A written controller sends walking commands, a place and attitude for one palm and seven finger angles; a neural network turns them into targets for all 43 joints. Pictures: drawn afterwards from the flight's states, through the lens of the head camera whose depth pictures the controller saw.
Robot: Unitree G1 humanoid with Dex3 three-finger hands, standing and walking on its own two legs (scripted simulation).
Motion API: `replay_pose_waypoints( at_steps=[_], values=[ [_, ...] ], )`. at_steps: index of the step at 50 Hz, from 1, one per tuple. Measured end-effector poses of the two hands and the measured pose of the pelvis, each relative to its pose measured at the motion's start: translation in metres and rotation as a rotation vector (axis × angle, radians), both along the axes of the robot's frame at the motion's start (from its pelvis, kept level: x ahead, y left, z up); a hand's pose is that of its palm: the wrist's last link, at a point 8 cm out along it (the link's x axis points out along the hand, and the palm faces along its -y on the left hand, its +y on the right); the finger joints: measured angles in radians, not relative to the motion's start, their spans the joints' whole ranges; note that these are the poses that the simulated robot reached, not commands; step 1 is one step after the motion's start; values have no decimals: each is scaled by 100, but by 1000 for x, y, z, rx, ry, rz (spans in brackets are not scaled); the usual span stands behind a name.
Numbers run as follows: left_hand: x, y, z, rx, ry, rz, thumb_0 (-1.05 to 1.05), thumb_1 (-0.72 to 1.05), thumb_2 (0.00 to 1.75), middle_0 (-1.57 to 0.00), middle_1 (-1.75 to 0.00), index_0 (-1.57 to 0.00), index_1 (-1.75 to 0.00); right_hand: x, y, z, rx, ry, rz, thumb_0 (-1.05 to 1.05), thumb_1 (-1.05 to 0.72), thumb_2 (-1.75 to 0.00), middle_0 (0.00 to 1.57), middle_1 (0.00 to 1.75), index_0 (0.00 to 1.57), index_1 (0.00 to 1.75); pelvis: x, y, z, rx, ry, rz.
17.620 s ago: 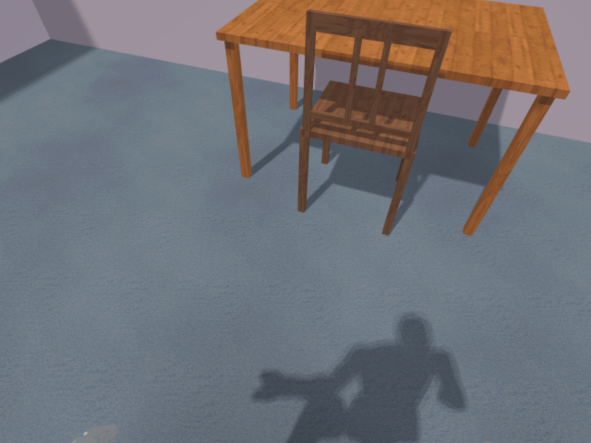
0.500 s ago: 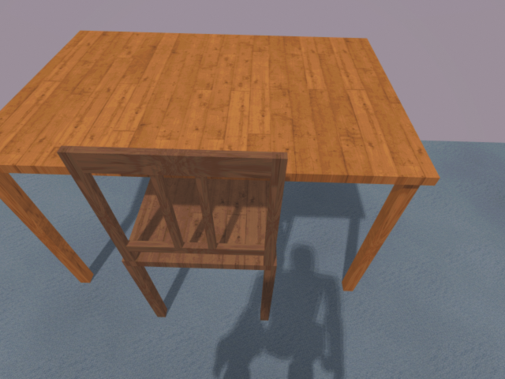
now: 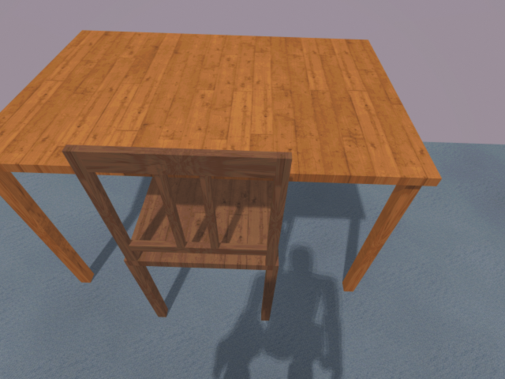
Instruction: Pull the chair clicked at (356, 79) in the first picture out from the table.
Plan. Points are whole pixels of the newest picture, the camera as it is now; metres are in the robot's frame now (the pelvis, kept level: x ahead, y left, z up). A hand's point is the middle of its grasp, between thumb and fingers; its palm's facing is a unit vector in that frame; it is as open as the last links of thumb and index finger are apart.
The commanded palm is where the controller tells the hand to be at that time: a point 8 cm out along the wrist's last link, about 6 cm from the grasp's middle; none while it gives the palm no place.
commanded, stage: look again from close up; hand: left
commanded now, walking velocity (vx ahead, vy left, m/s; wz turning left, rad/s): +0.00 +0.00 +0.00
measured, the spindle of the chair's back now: (172, 213) +0.47 +0.22 -0.09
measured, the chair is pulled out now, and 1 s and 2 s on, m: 0.00 0.00 0.00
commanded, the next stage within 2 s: raise the hand toward the chair's back in 0.04 s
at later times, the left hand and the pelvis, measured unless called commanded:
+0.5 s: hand (171, 345) +0.18 +0.14 -0.04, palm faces -0.02 -1.00 +0.05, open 8.7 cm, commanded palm +0.12 +0.22 -0.07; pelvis -0.03 +0.00 -0.08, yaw +2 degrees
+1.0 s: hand (143, 353) +0.17 +0.19 -0.06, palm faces +0.05 -1.00 -0.04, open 13.0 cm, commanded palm +0.14 +0.24 -0.05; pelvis -0.04 -0.01 -0.10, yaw +3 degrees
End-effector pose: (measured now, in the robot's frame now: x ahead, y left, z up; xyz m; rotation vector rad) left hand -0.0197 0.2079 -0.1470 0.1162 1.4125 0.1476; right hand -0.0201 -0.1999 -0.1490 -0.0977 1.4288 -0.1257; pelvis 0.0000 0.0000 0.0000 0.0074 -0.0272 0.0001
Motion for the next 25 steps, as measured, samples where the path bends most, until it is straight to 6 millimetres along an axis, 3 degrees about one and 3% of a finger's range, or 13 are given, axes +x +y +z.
replay_pose_waypoints(
  at_steps=[8, 9, 11, 15, 19, 22, 25],
  values=[
    [-2, 1, -1, 3, 0, -4, 0, 91, 90, -20, -30, -20, -30, -2, 1, -1, 0, 2, 1, 0, -91, -90, 20, 30, 20, 29, -2, 2, -1, -6, 4, 0],
    [4, 6, 4, 16, -22, 30, 2, 92, 90, -20, -30, -20, -30, 0, -2, 0, -12, -19, 7, 1, -91, -90, 20, 30, 20, 29, -4, 2, -2, -8, 2, 3],
    [34, 28, 28, 85, -215, 93, 5, 95, 90, -20, -30, -21, -30, 12, -12, 5, -61, -138, 15, 2, -93, -90, 20, 30, 20, 30, -5, 3, -4, -3, 3, 8],
    [116, 41, 90, 138, -712, 81, 5, 93, 88, -19, -30, -20, -29, 59, -37, 17, -132, -438, 47, 3, -93, -90, 21, 30, 20, 30, -11, 6, -13, -5, 37, 56],
    [183, 19, 126, 6, -1171, 13, 4, 84, 86, -18, -28, -18, -28, 119, -58, 34, -188, -699, 113, 2, -92, -90, 20, 30, 20, 29, -20, 6, -33, -1, 127, 54],
    [195, -3, 125, -131, -1402, -66, 2, 77, 83, -17, -28, -18, -27, 162, -64, 48, -207, -846, 165, 2, -91, -90, 20, 30, 20, 29, -25, 2, -53, 4, 183, 37],
    [180, -12, 102, -176, -1448, -130, 1, 70, 80, -17, -27, -18, -26, 199, -63, 55, -210, -945, 221, 1, -91, -90, 20, 30, 20, 29, -28, -3, -75, 6, 223, 33]
  ],
)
